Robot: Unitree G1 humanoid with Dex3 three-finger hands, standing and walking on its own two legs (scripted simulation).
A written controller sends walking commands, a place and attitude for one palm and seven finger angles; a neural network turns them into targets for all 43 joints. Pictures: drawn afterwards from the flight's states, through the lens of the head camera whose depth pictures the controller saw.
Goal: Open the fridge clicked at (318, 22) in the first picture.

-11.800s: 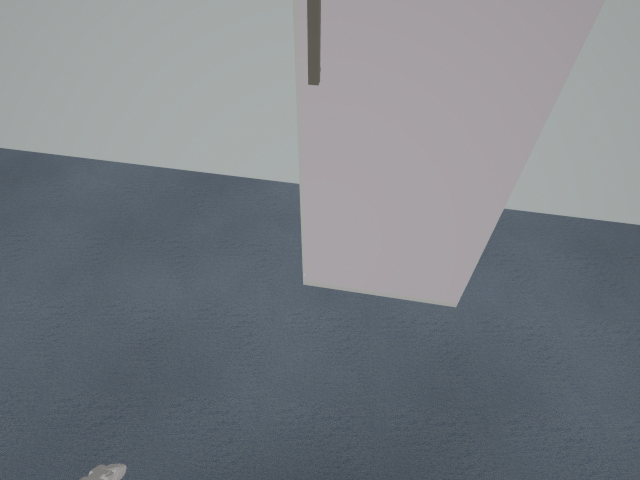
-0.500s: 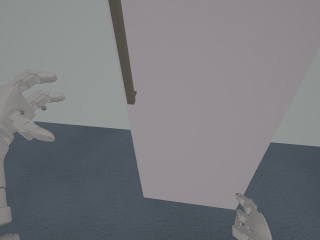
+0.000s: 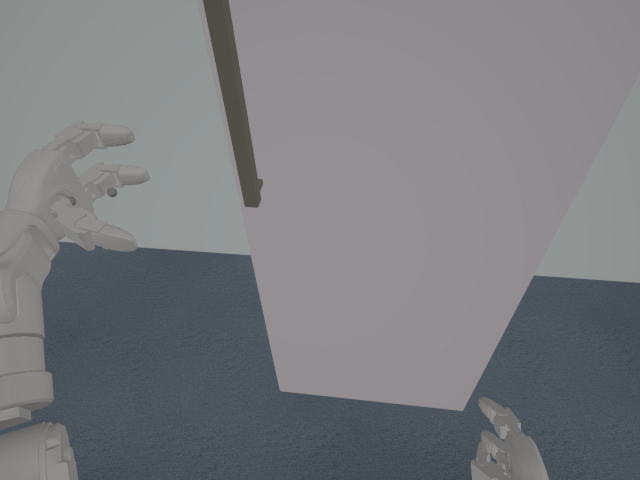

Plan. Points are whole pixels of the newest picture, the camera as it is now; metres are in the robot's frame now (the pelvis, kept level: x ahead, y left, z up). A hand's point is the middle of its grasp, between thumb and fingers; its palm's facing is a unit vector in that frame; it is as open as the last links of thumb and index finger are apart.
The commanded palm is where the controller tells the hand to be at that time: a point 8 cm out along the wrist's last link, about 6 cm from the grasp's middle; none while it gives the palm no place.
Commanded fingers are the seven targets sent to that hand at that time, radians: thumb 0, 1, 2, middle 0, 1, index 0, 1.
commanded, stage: move the hooked fingers beside the handle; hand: left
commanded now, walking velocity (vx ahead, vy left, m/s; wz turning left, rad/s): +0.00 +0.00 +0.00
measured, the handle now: (238, 94) +0.52 +0.17 +0.27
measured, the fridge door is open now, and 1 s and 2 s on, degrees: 0 0 0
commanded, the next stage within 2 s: feel for the door with the fingertips in 1.88 s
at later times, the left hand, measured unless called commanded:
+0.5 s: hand (156, 166) +0.38 +0.24 +0.24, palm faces +0.02 -1.00 -0.04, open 14.0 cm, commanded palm +0.36 +0.29 +0.23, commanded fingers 0.00 -0.50 0.30 -0.30 -1.20 -0.30 -1.20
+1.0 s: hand (182, 142) +0.44 +0.22 +0.24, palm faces +0.01 -1.00 -0.02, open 14.0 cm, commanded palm +0.42 +0.27 +0.23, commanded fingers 0.00 -0.50 0.30 -0.30 -1.20 -0.30 -1.20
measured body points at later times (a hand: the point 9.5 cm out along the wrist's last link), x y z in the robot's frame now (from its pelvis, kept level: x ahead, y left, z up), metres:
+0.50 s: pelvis +0.01 +0.00 +0.00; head -0.01 -0.02 +0.45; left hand +0.37 +0.29 +0.24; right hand +0.17 -0.24 -0.09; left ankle -0.02 +0.12 -0.74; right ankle +0.01 -0.12 -0.74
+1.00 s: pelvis +0.01 +0.00 +0.00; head +0.01 -0.01 +0.45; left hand +0.43 +0.28 +0.24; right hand +0.11 -0.26 -0.11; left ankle -0.02 +0.12 -0.74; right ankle +0.01 -0.12 -0.74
